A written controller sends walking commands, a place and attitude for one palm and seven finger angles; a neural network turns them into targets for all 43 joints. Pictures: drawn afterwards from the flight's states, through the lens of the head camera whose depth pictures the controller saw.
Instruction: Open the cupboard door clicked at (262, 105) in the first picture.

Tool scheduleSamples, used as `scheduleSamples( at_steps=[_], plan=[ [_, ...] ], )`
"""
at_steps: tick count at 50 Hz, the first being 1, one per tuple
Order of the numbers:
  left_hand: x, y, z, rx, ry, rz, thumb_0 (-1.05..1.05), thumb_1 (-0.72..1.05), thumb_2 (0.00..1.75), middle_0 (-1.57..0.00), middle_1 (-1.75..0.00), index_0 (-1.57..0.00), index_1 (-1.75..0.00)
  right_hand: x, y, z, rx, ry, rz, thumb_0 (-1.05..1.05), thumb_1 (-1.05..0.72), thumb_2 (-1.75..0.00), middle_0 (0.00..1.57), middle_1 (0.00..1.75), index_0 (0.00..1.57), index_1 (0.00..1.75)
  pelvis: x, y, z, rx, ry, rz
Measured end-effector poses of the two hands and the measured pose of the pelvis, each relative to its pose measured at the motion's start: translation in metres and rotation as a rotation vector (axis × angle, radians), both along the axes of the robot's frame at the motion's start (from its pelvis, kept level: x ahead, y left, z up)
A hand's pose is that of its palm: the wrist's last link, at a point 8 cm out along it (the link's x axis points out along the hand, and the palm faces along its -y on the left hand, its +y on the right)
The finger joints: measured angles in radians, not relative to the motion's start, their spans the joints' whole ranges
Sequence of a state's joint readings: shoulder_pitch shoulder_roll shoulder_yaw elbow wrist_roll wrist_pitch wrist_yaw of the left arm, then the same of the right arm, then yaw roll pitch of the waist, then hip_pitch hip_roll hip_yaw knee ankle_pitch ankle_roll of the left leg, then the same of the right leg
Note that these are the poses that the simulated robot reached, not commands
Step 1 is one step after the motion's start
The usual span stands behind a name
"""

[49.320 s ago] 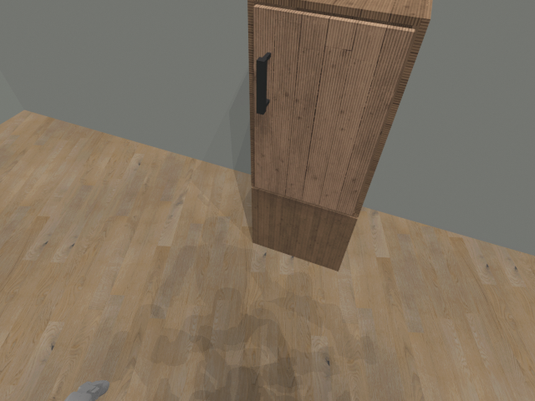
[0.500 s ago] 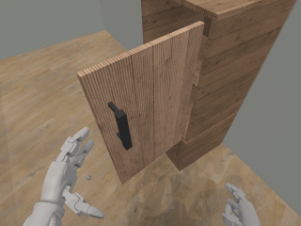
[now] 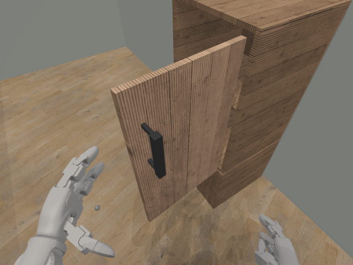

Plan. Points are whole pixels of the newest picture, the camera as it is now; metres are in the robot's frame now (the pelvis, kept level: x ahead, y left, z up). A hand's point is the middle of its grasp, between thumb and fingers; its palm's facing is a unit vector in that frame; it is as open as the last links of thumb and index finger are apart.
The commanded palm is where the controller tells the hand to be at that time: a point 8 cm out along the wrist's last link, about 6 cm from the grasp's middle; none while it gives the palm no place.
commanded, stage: draw the hand back to the body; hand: left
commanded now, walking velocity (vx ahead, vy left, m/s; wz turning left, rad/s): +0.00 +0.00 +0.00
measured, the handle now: (153, 151) +0.35 +0.09 +0.09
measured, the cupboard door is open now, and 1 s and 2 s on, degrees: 96 96 96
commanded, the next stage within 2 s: step back with the hand held close in 1.26 s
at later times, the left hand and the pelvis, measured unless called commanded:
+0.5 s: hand (53, 198) +0.20 +0.23 +0.14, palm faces +0.32 -0.88 -0.34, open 13.7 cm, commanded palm +0.15 +0.27 +0.17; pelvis +0.00 +0.00 +0.03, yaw +0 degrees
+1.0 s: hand (22, 176) +0.21 +0.26 +0.19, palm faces +0.48 -0.78 -0.39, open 8.0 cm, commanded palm +0.16 +0.29 +0.20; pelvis +0.01 -0.01 +0.04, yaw -1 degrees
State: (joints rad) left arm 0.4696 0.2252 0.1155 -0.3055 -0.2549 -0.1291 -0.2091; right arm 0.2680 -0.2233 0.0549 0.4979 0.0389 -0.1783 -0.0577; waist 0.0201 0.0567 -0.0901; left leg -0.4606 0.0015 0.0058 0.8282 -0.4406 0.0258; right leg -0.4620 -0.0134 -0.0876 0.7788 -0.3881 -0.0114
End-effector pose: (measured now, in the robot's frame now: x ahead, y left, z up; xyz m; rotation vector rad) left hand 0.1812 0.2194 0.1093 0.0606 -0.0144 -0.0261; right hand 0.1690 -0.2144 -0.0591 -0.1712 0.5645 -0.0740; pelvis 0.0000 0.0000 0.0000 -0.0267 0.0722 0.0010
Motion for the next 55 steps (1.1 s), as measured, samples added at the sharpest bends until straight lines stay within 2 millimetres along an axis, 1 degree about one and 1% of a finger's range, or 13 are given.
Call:
scheduleSamples(
  at_steps=[5,10,14,18,23,26,33,40,47,50,55],
  plan=[
    [-0.008,0.011,0.006,0.008,0.014,0.019,-0.01,-0.50,0.30,-0.15,-0.30,-0.16,-0.30,0.004,0.006,0.006,-0.006,-0.018,0.018,0.02,-0.91,-0.90,0.20,0.30,0.21,0.30,0.000,0.003,0.003,-0.002,-0.019,0.002],
    [-0.012,0.020,0.017,0.020,-0.010,0.029,-0.01,-0.47,0.32,-0.15,-0.30,-0.16,-0.30,0.007,0.008,0.013,-0.020,-0.037,0.037,0.02,-0.91,-0.90,0.20,0.30,0.21,0.30,-0.002,0.004,0.006,-0.006,-0.038,0.009],
    [-0.014,0.030,0.031,0.162,-0.017,0.166,-0.01,-0.39,0.35,-0.15,-0.30,-0.16,-0.30,0.008,0.009,0.018,-0.042,-0.027,0.034,0.02,-0.91,-0.90,0.20,0.30,0.21,0.30,-0.001,0.004,0.013,-0.002,-0.062,0.003],
    [-0.019,0.035,0.038,0.220,-0.004,0.273,-0.01,-0.28,0.39,-0.16,-0.30,-0.17,-0.30,0.007,0.009,0.021,-0.044,0.000,0.030,0.02,-0.91,-0.90,0.20,0.30,0.21,0.30,0.000,0.005,0.020,0.002,-0.082,-0.001],
    [-0.022,0.045,0.045,0.276,0.006,0.341,-0.01,-0.13,0.46,-0.16,-0.30,-0.17,-0.30,0.005,0.009,0.018,-0.050,0.051,0.032,0.02,-0.91,-0.90,0.20,0.30,0.21,0.30,0.003,0.004,0.027,0.008,-0.104,-0.005],
    [-0.021,0.052,0.053,0.306,-0.007,0.377,-0.01,-0.03,0.51,-0.17,-0.30,-0.18,-0.30,0.005,0.007,0.017,-0.052,0.072,0.032,0.02,-0.91,-0.90,0.20,0.30,0.21,0.30,0.006,0.004,0.030,0.010,-0.116,-0.006],
    [-0.018,0.060,0.075,0.352,-0.067,0.421,0.00,0.21,0.61,-0.18,-0.30,-0.19,-0.30,0.012,0.003,0.017,-0.042,0.084,0.026,0.02,-0.91,-0.90,0.20,0.30,0.21,0.30,0.012,0.002,0.035,0.013,-0.134,-0.013],
    [-0.016,0.068,0.086,0.378,-0.094,0.459,0.00,0.46,0.71,-0.19,-0.30,-0.20,-0.30,0.019,-0.004,0.019,-0.039,0.087,0.017,0.02,-0.91,-0.90,0.20,0.30,0.21,0.30,0.014,-0.002,0.037,0.015,-0.146,-0.018],
    [-0.019,0.074,0.100,0.403,-0.140,0.503,0.01,0.69,0.82,-0.20,-0.30,-0.21,-0.30,0.022,-0.010,0.020,-0.039,0.092,0.014,0.02,-0.91,-0.90,0.20,0.30,0.21,0.30,0.014,-0.007,0.038,0.015,-0.153,-0.019],
    [-0.020,0.073,0.101,0.398,-0.143,0.511,0.01,0.77,0.85,-0.20,-0.30,-0.21,-0.30,0.021,-0.012,0.019,-0.037,0.098,0.015,0.02,-0.91,-0.90,0.20,0.30,0.21,0.30,0.014,-0.009,0.039,0.016,-0.154,-0.018],
    [-0.020,0.067,0.092,0.376,-0.109,0.498,0.01,0.85,0.88,-0.20,-0.30,-0.21,-0.30,0.017,-0.016,0.017,-0.037,0.110,0.009,0.02,-0.91,-0.90,0.20,0.30,0.21,0.30,0.011,-0.011,0.039,0.017,-0.156,-0.019]
  ],
)
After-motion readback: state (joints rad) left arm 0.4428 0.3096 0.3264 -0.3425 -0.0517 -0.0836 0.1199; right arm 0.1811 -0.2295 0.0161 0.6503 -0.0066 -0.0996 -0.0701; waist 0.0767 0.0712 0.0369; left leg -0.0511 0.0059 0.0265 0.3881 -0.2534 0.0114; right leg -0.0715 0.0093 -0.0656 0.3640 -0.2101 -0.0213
